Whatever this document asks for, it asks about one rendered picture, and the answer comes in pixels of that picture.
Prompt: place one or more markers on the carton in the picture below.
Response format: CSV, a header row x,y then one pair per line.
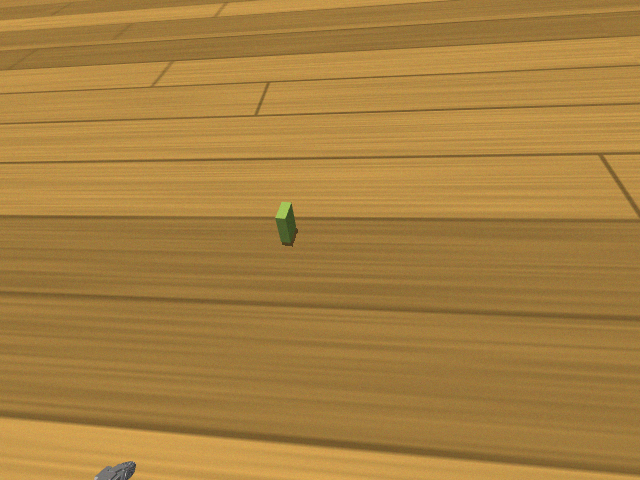
x,y
285,222

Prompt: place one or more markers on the left robot hand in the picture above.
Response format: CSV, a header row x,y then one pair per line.
x,y
121,471

